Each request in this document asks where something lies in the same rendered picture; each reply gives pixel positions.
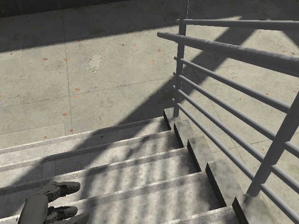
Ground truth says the robot left hand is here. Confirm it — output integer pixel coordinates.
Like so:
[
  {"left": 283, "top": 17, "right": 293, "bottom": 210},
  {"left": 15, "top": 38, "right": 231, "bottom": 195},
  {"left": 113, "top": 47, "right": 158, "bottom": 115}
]
[{"left": 16, "top": 181, "right": 90, "bottom": 224}]

